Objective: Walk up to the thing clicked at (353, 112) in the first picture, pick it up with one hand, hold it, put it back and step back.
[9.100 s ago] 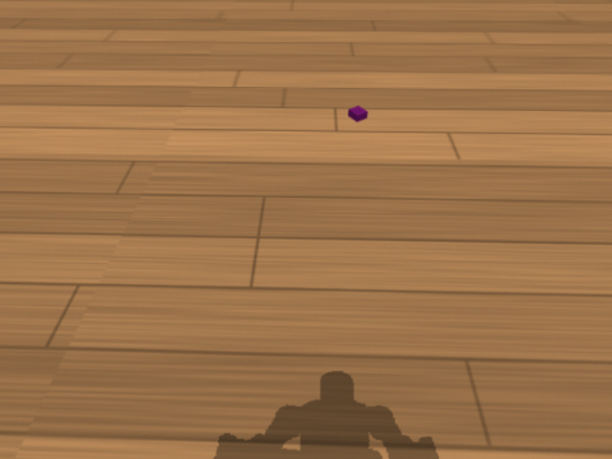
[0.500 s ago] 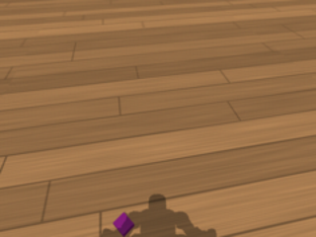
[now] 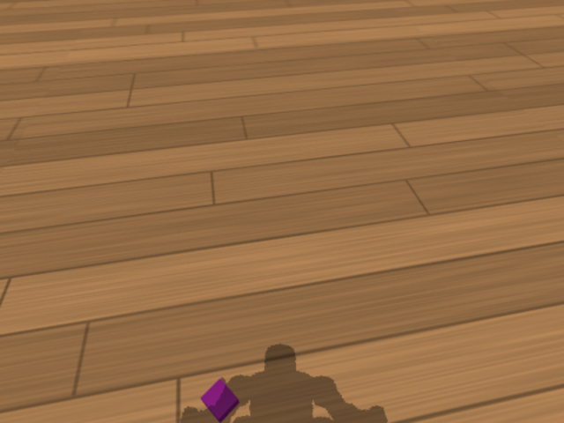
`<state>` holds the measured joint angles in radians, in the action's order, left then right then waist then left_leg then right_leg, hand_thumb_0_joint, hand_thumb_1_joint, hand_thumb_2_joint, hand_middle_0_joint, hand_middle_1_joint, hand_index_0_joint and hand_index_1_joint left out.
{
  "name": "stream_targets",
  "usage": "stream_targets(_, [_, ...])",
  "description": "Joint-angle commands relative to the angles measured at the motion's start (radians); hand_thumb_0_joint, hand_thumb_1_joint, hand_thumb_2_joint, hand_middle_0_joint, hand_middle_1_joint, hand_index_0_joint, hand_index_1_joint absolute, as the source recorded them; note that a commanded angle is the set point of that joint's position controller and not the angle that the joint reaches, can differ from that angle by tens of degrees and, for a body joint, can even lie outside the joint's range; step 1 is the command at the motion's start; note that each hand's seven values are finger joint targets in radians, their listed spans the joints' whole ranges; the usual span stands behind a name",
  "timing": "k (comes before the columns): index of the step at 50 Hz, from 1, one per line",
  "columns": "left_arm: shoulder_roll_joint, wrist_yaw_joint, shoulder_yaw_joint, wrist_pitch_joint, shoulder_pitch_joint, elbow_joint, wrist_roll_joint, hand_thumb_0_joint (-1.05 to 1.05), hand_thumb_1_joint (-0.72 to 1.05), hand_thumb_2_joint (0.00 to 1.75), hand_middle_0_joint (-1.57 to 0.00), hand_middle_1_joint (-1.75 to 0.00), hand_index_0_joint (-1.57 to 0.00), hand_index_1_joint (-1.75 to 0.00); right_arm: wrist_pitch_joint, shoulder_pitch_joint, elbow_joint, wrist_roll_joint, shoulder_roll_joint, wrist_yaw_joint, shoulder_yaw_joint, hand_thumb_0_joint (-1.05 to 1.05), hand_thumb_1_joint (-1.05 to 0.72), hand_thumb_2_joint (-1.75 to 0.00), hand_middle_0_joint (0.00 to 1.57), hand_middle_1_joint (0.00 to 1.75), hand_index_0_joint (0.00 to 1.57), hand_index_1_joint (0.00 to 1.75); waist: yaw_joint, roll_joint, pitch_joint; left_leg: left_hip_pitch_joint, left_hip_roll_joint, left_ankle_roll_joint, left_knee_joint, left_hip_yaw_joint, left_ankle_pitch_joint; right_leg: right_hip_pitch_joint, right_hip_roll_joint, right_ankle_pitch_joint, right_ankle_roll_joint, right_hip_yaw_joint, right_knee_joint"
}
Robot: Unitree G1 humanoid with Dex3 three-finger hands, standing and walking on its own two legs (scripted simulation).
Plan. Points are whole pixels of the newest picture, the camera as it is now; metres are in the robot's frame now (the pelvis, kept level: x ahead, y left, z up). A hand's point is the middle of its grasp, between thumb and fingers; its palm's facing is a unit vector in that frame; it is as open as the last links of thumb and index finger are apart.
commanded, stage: stand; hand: left
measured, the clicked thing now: (220, 400) +0.38 +0.22 -0.76
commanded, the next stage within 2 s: walk up in 0.04 s
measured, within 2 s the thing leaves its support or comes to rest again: neither
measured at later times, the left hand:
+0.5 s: hand out of the picture +0.06 +0.24 -0.16, palm faces +0.00 -0.95 -0.32, open 7.4 cm
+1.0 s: hand out of the picture +0.05 +0.24 -0.16, palm faces -0.03 -0.94 -0.33, open 7.4 cm
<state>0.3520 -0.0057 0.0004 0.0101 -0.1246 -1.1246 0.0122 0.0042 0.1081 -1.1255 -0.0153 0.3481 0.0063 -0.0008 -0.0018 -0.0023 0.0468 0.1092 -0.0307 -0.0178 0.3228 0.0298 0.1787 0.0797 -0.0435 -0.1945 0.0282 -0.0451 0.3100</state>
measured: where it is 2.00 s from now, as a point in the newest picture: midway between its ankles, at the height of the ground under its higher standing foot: outside the picture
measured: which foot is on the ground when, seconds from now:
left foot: down 0.00-1.00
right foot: down 0.00-1.00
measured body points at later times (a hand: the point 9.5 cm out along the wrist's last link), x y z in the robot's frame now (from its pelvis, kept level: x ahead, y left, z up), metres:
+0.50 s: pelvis -0.02 -0.01 +0.00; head +0.00 +0.00 +0.45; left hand +0.06 +0.29 -0.14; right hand +0.07 -0.30 -0.13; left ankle +0.00 +0.13 -0.75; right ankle -0.02 -0.13 -0.75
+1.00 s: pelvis -0.02 -0.01 +0.00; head -0.01 +0.00 +0.45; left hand +0.05 +0.29 -0.14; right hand +0.06 -0.31 -0.13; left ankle +0.00 +0.13 -0.75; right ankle -0.02 -0.13 -0.75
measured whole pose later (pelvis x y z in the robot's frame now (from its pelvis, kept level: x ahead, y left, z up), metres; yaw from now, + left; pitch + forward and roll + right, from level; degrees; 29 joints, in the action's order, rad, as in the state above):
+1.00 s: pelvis -0.02 -0.01 +0.00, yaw +0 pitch -2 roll +0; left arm 0.34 -0.01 0.02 0.00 -0.13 -1.13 0.02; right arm 0.00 0.12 -1.12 -0.02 0.34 0.01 0.01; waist 0.00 0.00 0.05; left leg 0.14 -0.04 -0.03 0.33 0.03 0.16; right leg 0.11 -0.03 -0.18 0.02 -0.04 0.32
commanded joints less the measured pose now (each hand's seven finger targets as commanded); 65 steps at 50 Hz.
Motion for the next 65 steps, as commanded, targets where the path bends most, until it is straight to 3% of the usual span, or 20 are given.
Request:
stream_targets(1, [0.213,0.013,0.043,0.015,0.033,0.064,0.0,0.0,0.9,0.9,-0.2,-0.3,-0.2,-0.3,0.024,-0.044,0.057,0.004,0.22,-0.014,0.04,0.0,-0.9,-0.9,0.2,0.3,0.2,0.3,0.004,0.016,-0.077,-0.017,-0.115,0.03,-0.042,-0.086,-0.186,-0.009,-0.111,0.168,-0.037,0.081,-0.044])
stream_targets(2, [0.213,0.013,0.055,0.009,0.043,0.056,-0.012,0.0,0.9,0.9,-0.2,-0.3,-0.2,-0.3,0.025,-0.061,0.059,0.017,0.219,-0.013,0.044,0.0,-0.9,-0.9,0.2,0.3,0.2,0.3,0.01,0.004,-0.063,-0.023,-0.12,0.034,-0.038,-0.096,-0.262,0.002,-0.101,0.249,-0.039,0.074,-0.025])
stream_targets(4, [0.209,0.014,0.058,0.004,0.037,0.059,-0.012,0.0,0.9,0.9,-0.2,-0.3,-0.2,-0.3,0.023,-0.048,0.06,0.018,0.221,-0.015,0.049,0.0,-0.9,-0.9,0.2,0.3,0.2,0.3,0.008,-0.002,-0.086,-0.035,-0.122,0.038,-0.023,-0.085,-0.303,-0.014,-0.097,0.274,-0.04,0.063,-0.018])
stream_targets(18, [0.203,0.007,0.064,-0.002,0.053,0.054,-0.004,0.0,0.9,0.9,-0.2,-0.3,-0.2,-0.3,0.015,-0.073,0.07,0.014,0.206,-0.012,0.052,0.0,-0.9,-0.9,0.2,0.3,0.2,0.3,0.007,0.007,-0.062,0.0,-0.108,0.036,-0.046,-0.087,-0.106,0.029,-0.093,0.128,-0.04,0.085,-0.048])
stream_targets(43, [0.201,0.003,0.069,-0.001,0.041,0.064,-0.002,0.0,0.9,0.9,-0.2,-0.3,-0.2,-0.3,0.018,-0.044,0.069,0.011,0.21,-0.011,0.052,0.0,-0.9,-0.9,0.2,0.3,0.2,0.3,0.004,0.001,-0.063,0.014,-0.11,0.036,-0.044,-0.09,-0.056,0.043,-0.091,0.092,-0.05,0.104,-0.046])
stream_targets(45, [0.211,0.004,0.059,0.01,0.034,0.061,0.009,0.0,0.9,0.9,-0.2,-0.3,-0.2,-0.3,0.018,-0.041,0.061,-0.002,0.202,-0.01,0.046,0.0,-0.9,-0.9,0.2,0.3,0.2,0.3,-0.001,0.011,-0.065,0.011,-0.104,0.03,-0.052,-0.085,0.006,0.051,-0.104,-0.009,-0.047,0.115,-0.078])
stream_targets(52, [0.212,0.006,0.053,0.019,0.024,0.062,0.002,0.0,0.9,0.9,-0.2,-0.3,-0.2,-0.3,0.028,-0.028,0.06,0.001,0.21,-0.008,0.042,0.0,-0.9,-0.9,0.2,0.3,0.2,0.3,0.004,0.005,-0.054,0.004,-0.114,0.032,-0.056,-0.093,-0.088,0.038,-0.101,0.078,-0.041,0.1,-0.055])
stream_targets(59, [0.211,0.009,0.047,0.018,0.024,0.067,0.001,0.0,0.9,0.9,-0.2,-0.3,-0.2,-0.3,0.026,-0.029,0.058,0.002,0.217,-0.011,0.044,0.0,-0.9,-0.9,0.2,0.3,0.2,0.3,0.004,0.002,-0.058,-0.008,-0.116,0.028,-0.048,-0.091,-0.116,0.033,-0.101,0.092,-0.042,0.091,-0.049])
stream_targets(65, [0.213,0.011,0.043,0.019,0.022,0.071,0.001,0.0,0.9,0.9,-0.2,-0.3,-0.2,-0.3,0.027,-0.024,0.06,0.002,0.216,-0.012,0.041,0.0,-0.9,-0.9,0.2,0.3,0.2,0.3,0.003,0.006,-0.078,-0.02,-0.115,0.029,-0.035,-0.08,-0.174,0.011,-0.107,0.184,-0.037,0.089,-0.039])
